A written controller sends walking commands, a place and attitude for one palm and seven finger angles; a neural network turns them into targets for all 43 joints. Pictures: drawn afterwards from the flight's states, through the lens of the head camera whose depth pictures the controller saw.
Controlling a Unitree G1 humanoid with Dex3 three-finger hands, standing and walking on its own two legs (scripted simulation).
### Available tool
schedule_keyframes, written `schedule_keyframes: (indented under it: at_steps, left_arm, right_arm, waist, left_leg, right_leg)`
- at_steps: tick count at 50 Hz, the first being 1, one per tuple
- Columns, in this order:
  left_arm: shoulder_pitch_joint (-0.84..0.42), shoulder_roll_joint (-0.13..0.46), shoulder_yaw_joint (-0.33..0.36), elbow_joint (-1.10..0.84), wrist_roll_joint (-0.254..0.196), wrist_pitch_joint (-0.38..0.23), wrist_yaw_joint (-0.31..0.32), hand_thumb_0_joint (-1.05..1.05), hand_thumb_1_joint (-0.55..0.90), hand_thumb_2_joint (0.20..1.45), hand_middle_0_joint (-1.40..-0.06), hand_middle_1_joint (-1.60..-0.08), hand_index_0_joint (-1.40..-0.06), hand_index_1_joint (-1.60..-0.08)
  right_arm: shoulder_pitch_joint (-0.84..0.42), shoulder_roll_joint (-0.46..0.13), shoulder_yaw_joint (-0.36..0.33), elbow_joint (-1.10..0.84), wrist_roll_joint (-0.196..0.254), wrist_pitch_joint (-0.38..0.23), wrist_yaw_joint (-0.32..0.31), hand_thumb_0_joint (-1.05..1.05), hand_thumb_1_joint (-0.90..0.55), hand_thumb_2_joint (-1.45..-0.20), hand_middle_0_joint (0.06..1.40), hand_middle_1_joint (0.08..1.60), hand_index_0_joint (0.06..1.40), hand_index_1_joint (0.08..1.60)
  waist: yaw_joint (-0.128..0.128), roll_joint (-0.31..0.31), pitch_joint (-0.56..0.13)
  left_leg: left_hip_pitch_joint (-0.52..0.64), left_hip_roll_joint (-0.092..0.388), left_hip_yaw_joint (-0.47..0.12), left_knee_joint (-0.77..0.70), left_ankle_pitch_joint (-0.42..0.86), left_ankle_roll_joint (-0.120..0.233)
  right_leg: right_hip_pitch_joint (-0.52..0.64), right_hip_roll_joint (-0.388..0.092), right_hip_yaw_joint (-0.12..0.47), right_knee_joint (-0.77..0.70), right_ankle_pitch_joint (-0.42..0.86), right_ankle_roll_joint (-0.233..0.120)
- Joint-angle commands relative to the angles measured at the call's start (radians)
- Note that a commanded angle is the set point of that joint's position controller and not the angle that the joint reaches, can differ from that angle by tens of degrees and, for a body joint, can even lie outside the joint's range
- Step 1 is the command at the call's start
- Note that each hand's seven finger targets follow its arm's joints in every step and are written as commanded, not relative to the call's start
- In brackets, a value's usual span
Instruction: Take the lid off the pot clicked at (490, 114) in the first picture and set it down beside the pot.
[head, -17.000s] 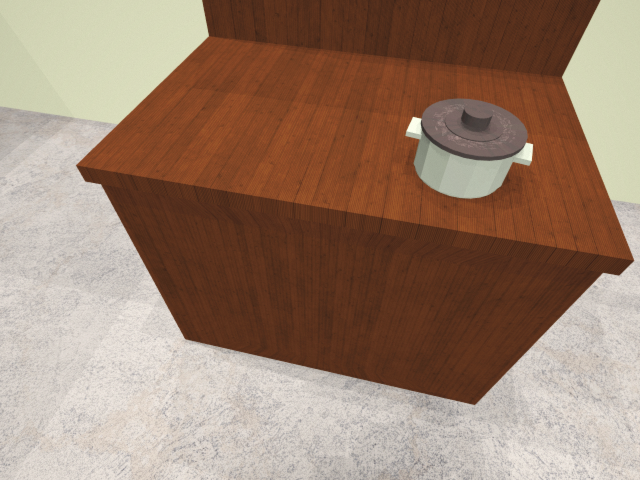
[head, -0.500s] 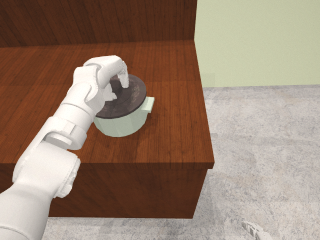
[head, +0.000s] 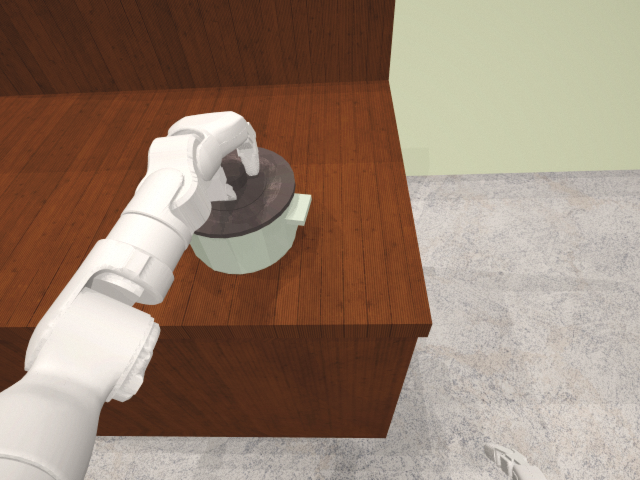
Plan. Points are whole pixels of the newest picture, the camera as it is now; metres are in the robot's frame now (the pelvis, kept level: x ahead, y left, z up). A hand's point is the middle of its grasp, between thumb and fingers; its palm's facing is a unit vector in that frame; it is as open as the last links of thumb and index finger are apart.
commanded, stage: close the fingers and squeeze the knob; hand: left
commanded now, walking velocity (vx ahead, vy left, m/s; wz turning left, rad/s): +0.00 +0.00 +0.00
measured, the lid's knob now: (228, 175) +0.48 +0.13 +0.12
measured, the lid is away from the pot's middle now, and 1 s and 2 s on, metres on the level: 0.00 0.01 0.01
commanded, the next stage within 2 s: lift the lid straight up in 0.40 s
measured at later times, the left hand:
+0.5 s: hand (220, 177) +0.45 +0.13 +0.15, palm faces -0.35 -0.06 -0.94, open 7.5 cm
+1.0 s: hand (219, 158) +0.45 +0.12 +0.18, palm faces -0.30 -0.06 -0.95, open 7.5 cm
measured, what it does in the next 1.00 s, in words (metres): stands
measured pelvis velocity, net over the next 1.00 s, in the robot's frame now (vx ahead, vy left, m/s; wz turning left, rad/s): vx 0.00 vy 0.00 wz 0.00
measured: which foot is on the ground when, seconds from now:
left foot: down 0.00-1.00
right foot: down 0.00-1.00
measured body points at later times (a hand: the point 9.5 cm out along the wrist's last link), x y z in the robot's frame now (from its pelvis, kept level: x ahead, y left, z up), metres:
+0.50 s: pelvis +0.00 +0.00 +0.00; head +0.03 -0.03 +0.45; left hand +0.47 +0.13 +0.20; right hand +0.12 -0.25 -0.13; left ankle +0.04 +0.08 -0.74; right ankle -0.06 -0.11 -0.74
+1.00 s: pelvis +0.00 +0.00 +0.00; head +0.02 -0.04 +0.45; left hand +0.46 +0.12 +0.23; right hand +0.14 -0.25 -0.13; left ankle +0.04 +0.08 -0.74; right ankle -0.06 -0.11 -0.74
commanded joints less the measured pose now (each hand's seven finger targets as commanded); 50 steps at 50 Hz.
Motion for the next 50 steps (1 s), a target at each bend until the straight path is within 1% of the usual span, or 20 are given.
schedule_keyframes:
  at_steps: [1,3,5,7,10,12,15,16,20,23,27,30,32,35,37,40,41,45,47,50]
  left_arm:
    - [-0.535,0.229,0.118,-0.174,0.022,-0.001,0.036,0.0,0.466,0.814,-0.756,-0.97,-0.779,-0.976]
    - [-0.516,0.198,0.092,-0.136,0.023,0.0,0.032,0.0,0.485,0.826,-0.76,-0.969,-0.784,-0.976]
    - [-0.534,0.167,0.073,-0.128,0.011,-0.003,0.029,0.0,0.505,0.838,-0.766,-0.97,-0.79,-0.977]
    - [-0.546,0.218,0.108,-0.108,0.03,-0.003,0.034,0.0,0.525,0.849,-0.773,-0.973,-0.798,-0.979]
    - [-0.559,0.183,0.085,-0.103,0.019,-0.01,0.029,0.0,0.555,0.863,-0.786,-0.979,-0.812,-0.985]
    - [-0.543,0.259,0.139,-0.092,0.035,-0.017,0.034,0.0,0.573,0.873,-0.796,-0.984,-0.823,-0.99]
    - [-0.547,0.151,0.063,-0.096,0.015,-0.018,0.025,0.0,0.601,0.886,-0.813,-0.994,-0.841,-0.997]
    - [-0.547,0.23,0.119,-0.093,0.029,-0.018,0.031,0.0,0.61,0.891,-0.818,-0.997,-0.847,-1.0]
    - [-0.54,0.17,0.079,-0.165,0.016,-0.028,0.028,0.0,0.645,0.909,-0.84,-1.008,-0.869,-1.011]
    - [-0.536,0.177,0.078,-0.127,0.024,-0.013,0.03,0.0,0.658,0.918,-0.85,-1.012,-0.878,-1.016]
    - [-0.592,0.213,0.1,-0.198,0.028,-0.013,0.034,0.0,0.667,0.927,-0.856,-1.012,-0.88,-1.02]
    - [-0.611,0.163,0.067,-0.243,0.007,-0.01,0.03,0.0,0.669,0.929,-0.858,-1.012,-0.881,-1.022]
    - [-0.63,0.262,0.14,-0.256,0.024,-0.009,0.038,0.0,0.67,0.931,-0.858,-1.012,-0.881,-1.022]
    - [-0.621,0.189,0.087,-0.211,0.01,0.001,0.037,0.0,0.671,0.932,-0.859,-1.012,-0.882,-1.023]
    - [-0.662,0.247,0.125,-0.218,0.026,0.005,0.042,0.0,0.672,0.932,-0.859,-1.012,-0.882,-1.023]
    - [-0.632,0.212,0.106,-0.217,0.011,0.006,0.034,0.0,0.672,0.932,-0.859,-1.012,-0.882,-1.023]
    - [-0.633,0.259,0.14,-0.199,0.029,0.009,0.035,0.0,0.672,0.932,-0.859,-1.012,-0.882,-1.023]
    - [-0.615,0.185,0.081,-0.189,0.011,0.018,0.015,0.0,0.672,0.932,-0.859,-1.012,-0.882,-1.023]
    - [-0.648,0.263,0.132,-0.238,0.028,0.015,0.01,0.0,0.672,0.932,-0.859,-1.012,-0.882,-1.023]
    - [-0.646,0.183,0.071,-0.249,0.01,0.023,-0.004,0.0,0.672,0.933,-0.859,-1.012,-0.882,-1.023]
  right_arm:
    - [-0.06,-0.119,-0.039,-0.124,0.003,-0.035,-0.011,0.0,-0.9,-0.9,0.2,0.3,0.2,0.3]
    - [-0.062,-0.112,-0.036,-0.128,0.004,-0.039,-0.016,0.0,-0.9,-0.9,0.2,0.3,0.2,0.3]
    - [-0.058,-0.116,-0.038,-0.124,0.003,-0.034,-0.017,0.0,-0.9,-0.9,0.2,0.3,0.2,0.3]
    - [-0.053,-0.116,-0.036,-0.117,0.002,-0.036,-0.019,0.0,-0.9,-0.9,0.2,0.3,0.2,0.3]
    - [-0.047,-0.118,-0.038,-0.116,0.0,-0.036,-0.023,0.0,-0.9,-0.9,0.2,0.3,0.2,0.3]
    - [-0.044,-0.119,-0.034,-0.117,-0.002,-0.041,-0.026,0.0,-0.9,-0.9,0.2,0.3,0.2,0.3]
    - [-0.044,-0.113,-0.041,-0.12,-0.001,-0.039,-0.025,0.0,-0.9,-0.9,0.2,0.3,0.2,0.3]
    - [-0.041,-0.118,-0.037,-0.114,0.001,-0.039,-0.024,0.0,-0.9,-0.9,0.2,0.3,0.2,0.3]
    - [-0.047,-0.115,-0.043,-0.131,-0.002,-0.044,-0.02,0.0,-0.9,-0.9,0.2,0.3,0.2,0.3]
    - [-0.048,-0.114,-0.04,-0.12,0.002,-0.039,-0.017,0.0,-0.9,-0.9,0.2,0.3,0.2,0.3]
    - [-0.05,-0.118,-0.043,-0.124,0.0,-0.043,-0.016,0.0,-0.9,-0.9,0.2,0.3,0.2,0.3]
    - [-0.053,-0.114,-0.047,-0.124,-0.002,-0.05,-0.014,0.0,-0.9,-0.9,0.2,0.3,0.2,0.3]
    - [-0.048,-0.118,-0.046,-0.117,-0.005,-0.057,-0.014,0.0,-0.9,-0.9,0.2,0.3,0.2,0.3]
    - [-0.055,-0.114,-0.044,-0.112,-0.001,-0.057,-0.014,0.0,-0.9,-0.9,0.2,0.3,0.2,0.3]
    - [-0.059,-0.114,-0.041,-0.109,-0.004,-0.063,-0.015,0.0,-0.9,-0.9,0.2,0.3,0.2,0.3]
    - [-0.065,-0.113,-0.041,-0.116,-0.006,-0.069,-0.014,0.0,-0.9,-0.9,0.2,0.3,0.2,0.3]
    - [-0.068,-0.112,-0.039,-0.106,-0.006,-0.069,-0.014,0.0,-0.9,-0.9,0.2,0.3,0.2,0.3]
    - [-0.083,-0.109,-0.037,-0.12,-0.002,-0.061,-0.015,0.0,-0.9,-0.9,0.2,0.3,0.2,0.3]
    - [-0.094,-0.11,-0.035,-0.129,-0.005,-0.068,-0.014,0.0,-0.9,-0.9,0.2,0.3,0.2,0.3]
    - [-0.098,-0.105,-0.038,-0.131,0.0,-0.065,-0.011,0.0,-0.9,-0.9,0.2,0.3,0.2,0.3]
  waist:
    - [-0.004,-0.1,-0.4]
    - [-0.008,-0.125,-0.388]
    - [-0.014,-0.097,-0.374]
    - [-0.009,-0.115,-0.375]
    - [-0.016,-0.106,-0.377]
    - [-0.003,-0.123,-0.401]
    - [-0.022,-0.11,-0.377]
    - [-0.009,-0.112,-0.375]
    - [-0.011,-0.075,-0.424]
    - [-0.015,-0.109,-0.372]
    - [-0.01,-0.083,-0.426]
    - [-0.019,-0.057,-0.441]
    - [-0.004,-0.087,-0.473]
    - [-0.011,-0.093,-0.427]
    - [0.0,-0.1,-0.44]
    - [0.0,-0.08,-0.459]
    - [0.007,-0.108,-0.454]
    - [-0.003,-0.124,-0.411]
    - [0.01,-0.102,-0.45]
    - [-0.006,-0.09,-0.422]
  left_leg:
    - [0.387,-0.002,-0.093,0.019,0.248,0.017]
    - [0.375,-0.006,-0.091,0.018,0.233,0.019]
    - [0.367,-0.003,-0.094,0.015,0.233,0.019]
    - [0.37,-0.004,-0.092,0.016,0.213,0.018]
    - [0.362,-0.003,-0.092,0.017,0.226,0.019]
    - [0.365,-0.005,-0.09,0.017,0.231,0.02]
    - [0.369,-0.004,-0.09,0.022,0.244,0.023]
    - [0.365,-0.001,-0.094,0.016,0.227,0.019]
    - [0.407,0.0,-0.102,0.027,0.303,0.021]
    - [0.387,-0.003,-0.094,0.021,0.249,0.019]
    - [0.419,-0.001,-0.104,0.02,0.268,0.019]
    - [0.451,-0.001,-0.113,0.028,0.322,0.022]
    - [0.458,0.0,-0.116,0.023,0.316,0.02]
    - [0.425,-0.002,-0.115,0.012,0.29,0.018]
    - [0.424,-0.005,-0.113,0.006,0.252,0.018]
    - [0.43,-0.008,-0.11,0.016,0.305,0.02]
    - [0.427,-0.005,-0.107,0.017,0.309,0.017]
    - [0.389,-0.011,-0.093,0.015,0.284,0.023]
    - [0.417,-0.013,-0.097,0.019,0.298,0.025]
    - [0.43,-0.011,-0.102,0.021,0.321,0.024]
  right_leg:
    - [-0.082,0.037,0.024,-0.047,0.39,-0.03]
    - [-0.085,0.038,0.022,-0.049,0.386,-0.028]
    - [-0.101,0.035,0.017,-0.053,0.372,-0.034]
    - [-0.098,0.039,0.023,-0.052,0.364,-0.031]
    - [-0.095,0.033,0.019,-0.052,0.379,-0.034]
    - [-0.067,0.036,0.027,-0.049,0.395,-0.03]
    - [-0.099,0.033,0.022,-0.058,0.394,-0.032]
    - [-0.088,0.036,0.024,-0.054,0.378,-0.031]
    - [-0.088,0.033,0.022,-0.047,0.412,-0.035]
    - [-0.103,0.04,0.022,-0.053,0.387,-0.031]
    - [-0.087,0.04,0.024,-0.05,0.394,-0.033]
    - [-0.099,0.04,0.021,-0.053,0.416,-0.036]
    - [-0.064,0.045,0.028,-0.048,0.428,-0.032]
    - [-0.081,0.042,0.017,-0.054,0.406,-0.035]
    - [-0.065,0.044,0.025,-0.052,0.395,-0.033]
    - [-0.051,0.035,0.027,-0.051,0.438,-0.036]
    - [-0.047,0.038,0.029,-0.043,0.444,-0.033]
    - [-0.045,0.03,0.029,-0.056,0.458,-0.03]
    - [-0.028,0.033,0.041,-0.051,0.466,-0.03]
    - [-0.06,0.033,0.03,-0.056,0.457,-0.031]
